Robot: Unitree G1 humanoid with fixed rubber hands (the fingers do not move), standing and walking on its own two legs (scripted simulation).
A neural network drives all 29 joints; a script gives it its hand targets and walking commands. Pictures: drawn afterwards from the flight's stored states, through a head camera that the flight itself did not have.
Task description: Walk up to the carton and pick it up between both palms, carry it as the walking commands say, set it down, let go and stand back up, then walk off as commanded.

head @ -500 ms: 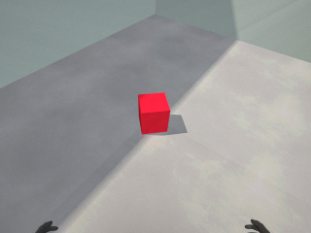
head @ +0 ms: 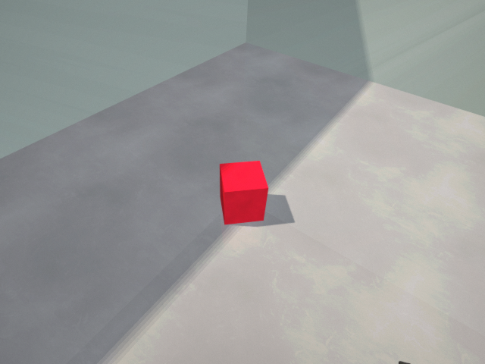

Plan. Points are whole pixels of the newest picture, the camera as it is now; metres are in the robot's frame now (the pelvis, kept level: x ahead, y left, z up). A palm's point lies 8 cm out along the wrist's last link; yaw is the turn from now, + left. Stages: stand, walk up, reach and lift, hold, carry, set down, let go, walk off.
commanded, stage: walk up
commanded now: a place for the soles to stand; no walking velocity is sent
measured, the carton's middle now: (242, 192) +1.09 -0.05 -0.65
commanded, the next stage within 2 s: none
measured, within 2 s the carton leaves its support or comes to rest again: neither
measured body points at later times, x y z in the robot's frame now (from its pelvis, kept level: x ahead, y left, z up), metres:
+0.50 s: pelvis +0.13 +0.04 -0.01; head +0.13 +0.04 +0.44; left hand +0.27 +0.34 -0.11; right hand +0.14 -0.30 -0.10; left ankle +0.05 +0.12 -0.74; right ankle +0.26 -0.11 -0.72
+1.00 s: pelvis +0.29 +0.04 -0.02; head +0.28 +0.06 +0.43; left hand +0.41 +0.36 -0.12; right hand +0.34 -0.32 -0.08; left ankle +0.32 +0.15 -0.74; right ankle +0.35 -0.10 -0.69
